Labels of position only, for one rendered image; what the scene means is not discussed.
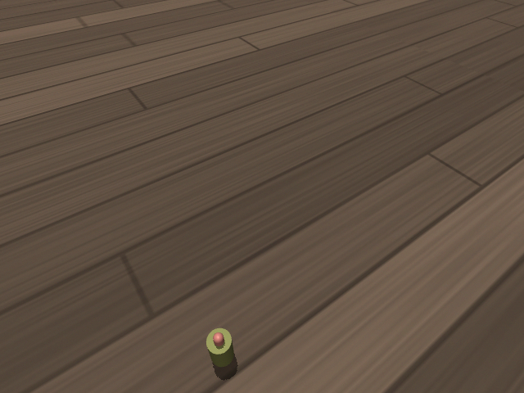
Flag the bottle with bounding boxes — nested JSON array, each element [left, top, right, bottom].
[[206, 328, 234, 367]]

